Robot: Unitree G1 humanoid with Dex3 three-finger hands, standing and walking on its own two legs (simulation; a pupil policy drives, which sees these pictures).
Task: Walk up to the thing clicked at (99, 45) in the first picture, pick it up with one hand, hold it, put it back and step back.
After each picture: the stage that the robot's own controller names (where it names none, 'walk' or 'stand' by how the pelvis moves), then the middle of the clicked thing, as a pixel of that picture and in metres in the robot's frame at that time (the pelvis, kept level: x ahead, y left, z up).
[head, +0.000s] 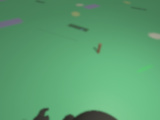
stand; (99, 48) +1.53 -0.21 -0.66
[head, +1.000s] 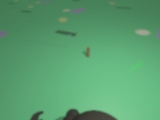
walk; (88, 52) +1.40 +0.13 -0.63
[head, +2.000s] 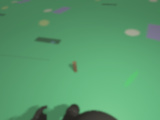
walk; (74, 67) +0.90 +0.30 -0.65
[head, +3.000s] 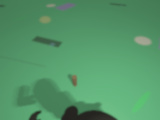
walk; (74, 81) +0.58 +0.21 -0.63
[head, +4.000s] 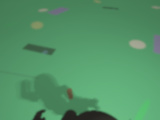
stand; (70, 94) +0.41 +0.22 -0.63
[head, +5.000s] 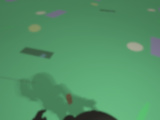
stand; (69, 99) +0.36 +0.21 -0.65
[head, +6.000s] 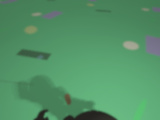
stand; (68, 99) +0.36 +0.23 -0.65
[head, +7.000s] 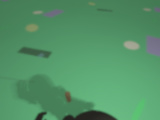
stand; (68, 97) +0.39 +0.23 -0.66
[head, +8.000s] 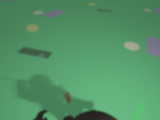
stand; (68, 98) +0.38 +0.23 -0.66
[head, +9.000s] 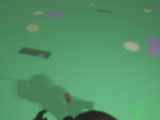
stand; (68, 98) +0.38 +0.23 -0.66
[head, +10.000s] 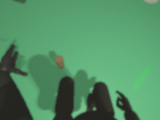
go down; (60, 63) +0.44 +0.25 -0.35
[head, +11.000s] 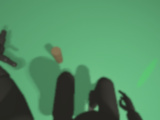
go down; (58, 56) +0.45 +0.27 -0.26
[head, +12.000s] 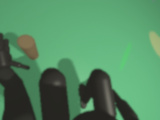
close in; (30, 50) +0.42 +0.32 -0.16
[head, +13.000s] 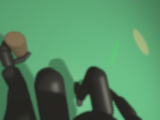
close; (20, 49) +0.42 +0.33 -0.15
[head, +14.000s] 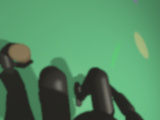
lift; (23, 56) +0.36 +0.32 -0.16
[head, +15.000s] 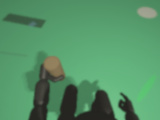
lift; (57, 71) +0.32 +0.21 +0.03
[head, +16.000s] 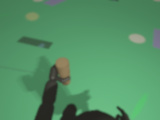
hold; (64, 73) +0.32 +0.17 +0.04
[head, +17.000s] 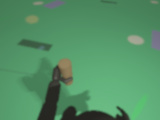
hold; (67, 74) +0.32 +0.16 +0.04
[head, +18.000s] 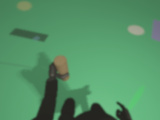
crouch; (63, 70) +0.35 +0.18 +0.00
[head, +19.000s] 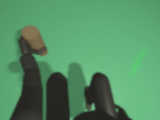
lower; (38, 44) +0.48 +0.28 -0.06
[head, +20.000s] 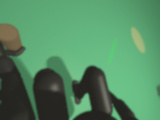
lower; (13, 43) +0.44 +0.34 -0.15
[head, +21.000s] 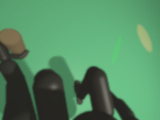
lower; (17, 47) +0.42 +0.33 -0.16
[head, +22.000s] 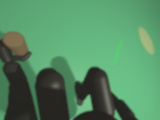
lower; (20, 49) +0.41 +0.33 -0.16
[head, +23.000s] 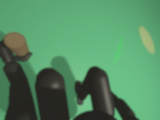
lower; (21, 49) +0.41 +0.32 -0.16
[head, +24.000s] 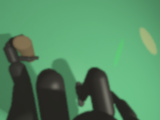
open; (27, 52) +0.42 +0.31 -0.16
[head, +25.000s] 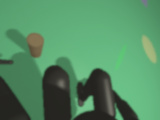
stand; (35, 48) +0.41 +0.30 -0.17
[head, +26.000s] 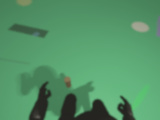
stand; (68, 82) +0.41 +0.20 -0.51
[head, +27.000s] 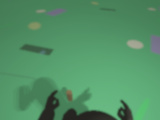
stand; (69, 96) +0.40 +0.20 -0.60
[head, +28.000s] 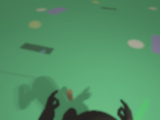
stand; (70, 95) +0.40 +0.20 -0.60
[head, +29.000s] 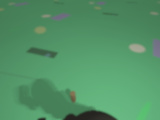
stand; (73, 97) +0.42 +0.18 -0.65
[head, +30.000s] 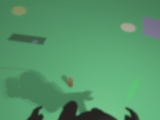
walk; (70, 82) +0.45 +0.20 -0.63
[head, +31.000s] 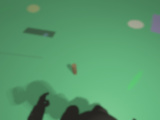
walk; (74, 69) +0.67 +0.21 -0.62
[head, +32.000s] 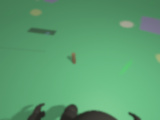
walk; (73, 58) +0.96 +0.30 -0.63
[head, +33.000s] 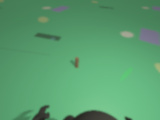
stand; (76, 62) +1.03 +0.23 -0.66
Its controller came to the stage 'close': yes
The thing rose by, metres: 0.68
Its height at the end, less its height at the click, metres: +0.00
